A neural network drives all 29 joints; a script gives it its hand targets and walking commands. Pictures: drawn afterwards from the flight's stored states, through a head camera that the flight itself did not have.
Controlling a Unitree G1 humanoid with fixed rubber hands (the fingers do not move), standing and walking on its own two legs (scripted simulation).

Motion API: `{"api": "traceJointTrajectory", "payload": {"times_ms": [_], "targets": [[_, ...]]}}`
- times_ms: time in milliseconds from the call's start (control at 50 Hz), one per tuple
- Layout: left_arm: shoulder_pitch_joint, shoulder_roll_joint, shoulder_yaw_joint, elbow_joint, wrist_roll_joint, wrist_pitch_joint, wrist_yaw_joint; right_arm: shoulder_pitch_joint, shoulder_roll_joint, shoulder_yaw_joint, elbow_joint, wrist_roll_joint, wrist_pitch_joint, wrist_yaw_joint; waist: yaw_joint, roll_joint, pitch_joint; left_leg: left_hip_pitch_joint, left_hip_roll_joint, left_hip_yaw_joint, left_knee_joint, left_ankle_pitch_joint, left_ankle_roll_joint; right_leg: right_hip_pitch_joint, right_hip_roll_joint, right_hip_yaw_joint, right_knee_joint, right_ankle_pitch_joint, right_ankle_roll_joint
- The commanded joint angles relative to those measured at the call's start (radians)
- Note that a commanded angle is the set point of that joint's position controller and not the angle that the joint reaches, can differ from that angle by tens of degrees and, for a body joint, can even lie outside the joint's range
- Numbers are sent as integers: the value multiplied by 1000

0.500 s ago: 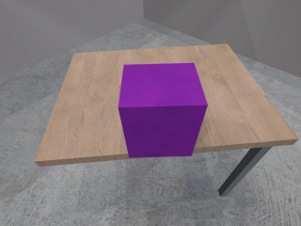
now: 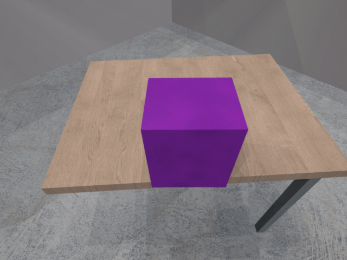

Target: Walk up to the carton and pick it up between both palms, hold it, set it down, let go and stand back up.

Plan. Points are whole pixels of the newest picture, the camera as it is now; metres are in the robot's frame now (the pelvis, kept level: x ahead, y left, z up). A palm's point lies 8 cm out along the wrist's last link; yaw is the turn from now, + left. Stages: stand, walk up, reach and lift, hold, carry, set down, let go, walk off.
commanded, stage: walk up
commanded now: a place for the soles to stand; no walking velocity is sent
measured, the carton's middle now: (189, 135) +0.40 -0.01 +0.06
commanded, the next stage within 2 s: reach and lift in 0.66 s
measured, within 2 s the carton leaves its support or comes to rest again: neither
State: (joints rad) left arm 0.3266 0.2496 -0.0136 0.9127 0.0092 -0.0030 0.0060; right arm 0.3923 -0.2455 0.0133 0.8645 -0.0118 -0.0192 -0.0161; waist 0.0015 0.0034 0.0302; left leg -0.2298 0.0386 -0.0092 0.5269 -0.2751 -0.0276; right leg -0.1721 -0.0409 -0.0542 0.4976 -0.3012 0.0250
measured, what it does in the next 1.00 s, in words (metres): stands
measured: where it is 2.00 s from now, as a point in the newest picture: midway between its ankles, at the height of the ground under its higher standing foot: outside the picture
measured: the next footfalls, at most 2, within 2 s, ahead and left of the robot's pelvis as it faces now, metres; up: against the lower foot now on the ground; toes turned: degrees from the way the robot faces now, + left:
none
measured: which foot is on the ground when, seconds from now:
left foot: down 0.00-1.00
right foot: down 0.00-1.00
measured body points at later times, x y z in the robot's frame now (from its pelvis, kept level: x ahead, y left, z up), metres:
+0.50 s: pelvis +0.01 +0.00 +0.00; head +0.02 +0.01 +0.45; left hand +0.05 +0.26 -0.14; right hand +0.05 -0.25 -0.14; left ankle +0.00 +0.14 -0.74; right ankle -0.02 -0.13 -0.74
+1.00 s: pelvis -0.02 -0.01 -0.01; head +0.00 +0.01 +0.44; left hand +0.18 +0.23 -0.09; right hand +0.15 -0.27 -0.10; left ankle +0.00 +0.14 -0.74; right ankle -0.02 -0.13 -0.74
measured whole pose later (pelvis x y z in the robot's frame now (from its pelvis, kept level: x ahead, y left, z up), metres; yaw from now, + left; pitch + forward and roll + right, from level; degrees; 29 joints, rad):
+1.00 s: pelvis -0.02 -0.01 -0.01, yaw -2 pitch -4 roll -1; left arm 0.10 0.24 0.08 0.35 0.07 0.50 -0.04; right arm 0.05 -0.25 0.03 0.78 0.08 -0.03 0.04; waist -0.02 -0.05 0.12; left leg -0.23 0.08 0.01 0.60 -0.30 -0.06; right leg -0.19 -0.01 -0.04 0.58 -0.28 0.00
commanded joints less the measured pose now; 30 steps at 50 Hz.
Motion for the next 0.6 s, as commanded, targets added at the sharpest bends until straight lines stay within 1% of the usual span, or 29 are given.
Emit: {"api": "traceJointTrajectory", "payload": {"times_ms": [0, 300, 580], "targets": [[43, 127, 30, -59, 0, -16, 9, 61, -132, -37, -50, 2, -14, -9, 1, 9, 13, -8, 53, -52, -86, 222, 58, -4, -56, 63, -82, 181, -52], [50, 127, 31, -64, 0, -12, 14, 32, -131, -36, -47, 2, -7, -11, 0, 6, 25, 4, 50, -46, -84, 259, 60, 4, -57, 51, -75, 209, -48], [57, 125, 32, -59, 0, -12, 15, 13, -130, -36, -38, 2, -5, -11, 0, 3, 35, 8, 45, -45, -97, 216, 56, -2, -57, 51, -94, 173, -48]]}}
